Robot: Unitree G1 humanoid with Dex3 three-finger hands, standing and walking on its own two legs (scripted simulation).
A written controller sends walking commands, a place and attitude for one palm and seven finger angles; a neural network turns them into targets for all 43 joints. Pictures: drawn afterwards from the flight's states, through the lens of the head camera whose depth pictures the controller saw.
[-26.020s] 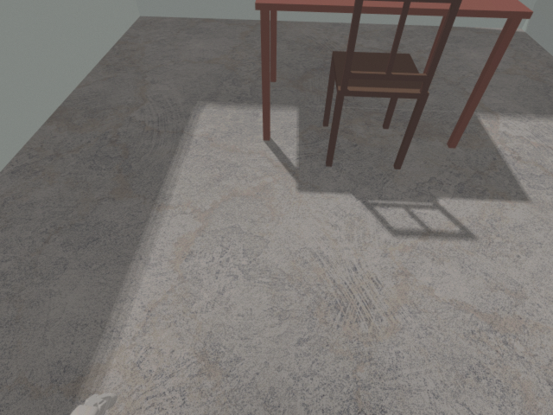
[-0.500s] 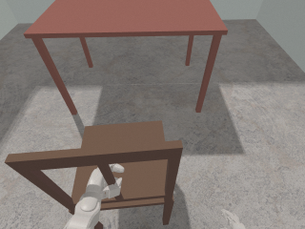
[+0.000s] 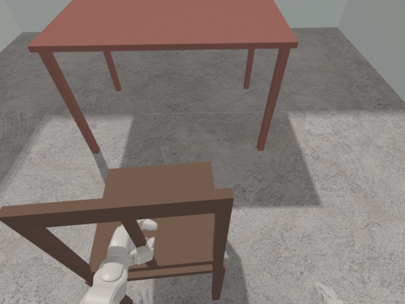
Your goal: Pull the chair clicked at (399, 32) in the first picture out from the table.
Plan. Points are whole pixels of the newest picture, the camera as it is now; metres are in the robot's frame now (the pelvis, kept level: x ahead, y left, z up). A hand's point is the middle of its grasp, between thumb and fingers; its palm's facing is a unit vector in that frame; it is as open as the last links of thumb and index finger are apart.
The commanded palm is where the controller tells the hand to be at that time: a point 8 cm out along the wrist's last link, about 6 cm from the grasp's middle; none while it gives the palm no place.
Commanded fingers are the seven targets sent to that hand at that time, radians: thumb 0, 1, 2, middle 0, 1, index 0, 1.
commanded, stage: open the thumb and straighten the fingers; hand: left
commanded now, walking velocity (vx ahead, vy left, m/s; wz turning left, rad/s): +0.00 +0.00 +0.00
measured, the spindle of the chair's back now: (141, 243) +0.26 +0.16 -0.09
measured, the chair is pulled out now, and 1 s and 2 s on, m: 0.67 0.67 0.67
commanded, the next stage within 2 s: draw the fingers out of the gap in 0.78 s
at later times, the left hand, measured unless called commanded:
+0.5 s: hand (144, 244) +0.26 +0.14 -0.07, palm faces +0.02 -0.99 -0.16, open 13.5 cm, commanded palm +0.23 +0.19 -0.05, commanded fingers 0.00 -0.55 0.20 -0.15 -0.44 -0.15 -0.44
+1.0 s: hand (136, 251) +0.24 +0.16 -0.08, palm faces +0.03 -0.99 -0.17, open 17.4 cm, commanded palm +0.21 +0.21 -0.05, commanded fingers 0.00 -0.55 0.20 0.00 0.00 0.00 0.00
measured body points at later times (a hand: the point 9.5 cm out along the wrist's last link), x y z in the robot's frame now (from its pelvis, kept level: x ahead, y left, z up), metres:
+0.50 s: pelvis +0.02 +0.00 -0.03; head +0.06 -0.02 +0.42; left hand +0.25 +0.20 -0.06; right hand +0.19 -0.24 -0.13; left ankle +0.01 +0.15 -0.74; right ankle +0.02 -0.14 -0.74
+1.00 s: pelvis +0.04 +0.00 -0.04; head +0.08 -0.01 +0.40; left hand +0.24 +0.21 -0.06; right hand +0.22 -0.25 -0.13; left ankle +0.01 +0.15 -0.74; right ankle +0.02 -0.14 -0.74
